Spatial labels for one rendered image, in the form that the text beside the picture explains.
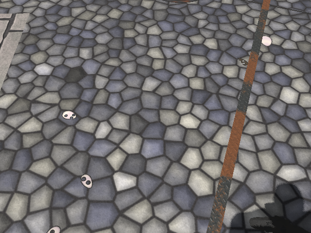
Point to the right robot hand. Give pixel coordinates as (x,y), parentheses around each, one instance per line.
(274,224)

